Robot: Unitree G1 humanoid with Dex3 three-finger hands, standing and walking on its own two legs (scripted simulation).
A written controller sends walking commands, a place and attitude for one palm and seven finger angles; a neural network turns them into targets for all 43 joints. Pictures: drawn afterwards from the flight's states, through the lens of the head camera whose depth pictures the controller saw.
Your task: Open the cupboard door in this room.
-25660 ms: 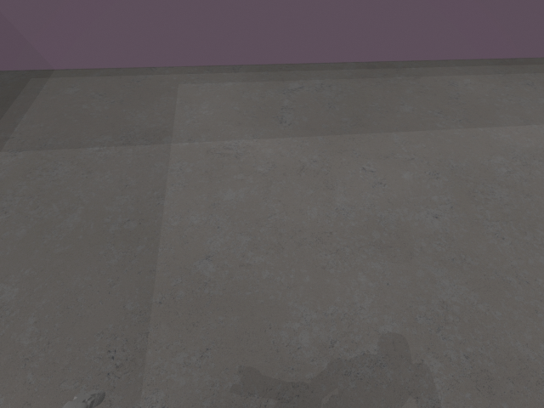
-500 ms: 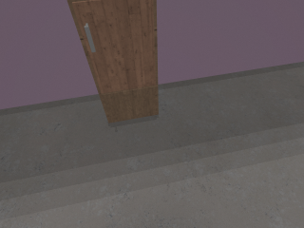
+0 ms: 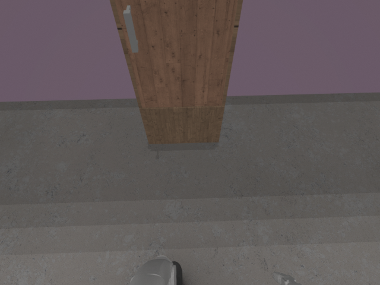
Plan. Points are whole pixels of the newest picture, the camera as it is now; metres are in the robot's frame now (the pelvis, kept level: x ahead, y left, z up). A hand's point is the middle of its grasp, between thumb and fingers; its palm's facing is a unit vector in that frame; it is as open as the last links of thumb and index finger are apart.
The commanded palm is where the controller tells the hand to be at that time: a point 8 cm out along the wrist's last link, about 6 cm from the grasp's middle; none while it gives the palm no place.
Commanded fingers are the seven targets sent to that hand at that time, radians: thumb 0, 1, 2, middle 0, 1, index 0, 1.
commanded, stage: turn to face it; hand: left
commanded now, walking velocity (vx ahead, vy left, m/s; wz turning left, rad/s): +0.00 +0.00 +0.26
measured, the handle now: (132, 29) +0.87 +0.31 +0.03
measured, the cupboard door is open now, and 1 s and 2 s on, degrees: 0 0 0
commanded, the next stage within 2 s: take the last steps up to it in 0.08 s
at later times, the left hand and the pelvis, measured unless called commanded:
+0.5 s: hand (139, 228) +0.25 +0.17 -0.15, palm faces +0.07 -0.97 -0.22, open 7.4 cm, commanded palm none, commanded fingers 0.00 0.90 0.90 -0.20 -0.30 -0.20 -0.30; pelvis +0.16 -0.02 +0.00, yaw +5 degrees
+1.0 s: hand (127, 257) +0.18 +0.19 -0.17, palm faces +0.22 -0.97 -0.13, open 7.4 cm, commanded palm none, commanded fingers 0.00 0.90 0.90 -0.20 -0.30 -0.20 -0.30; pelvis +0.30 +0.05 +0.00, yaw +7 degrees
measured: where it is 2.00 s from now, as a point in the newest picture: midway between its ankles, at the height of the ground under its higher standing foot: (193, 259)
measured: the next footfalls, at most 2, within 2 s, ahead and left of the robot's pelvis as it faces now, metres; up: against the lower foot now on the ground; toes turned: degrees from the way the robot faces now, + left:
left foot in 0.02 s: +0.15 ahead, +0.09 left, +0.00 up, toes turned +9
right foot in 0.46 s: +0.24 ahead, -0.13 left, +0.00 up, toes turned -2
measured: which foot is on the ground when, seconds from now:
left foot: up 0.00-0.00, down 0.02-0.48, up 0.50-0.88, down 0.90-1.00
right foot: down 0.00-0.04, up 0.06-0.44, down 0.46-0.92, up 0.94-1.00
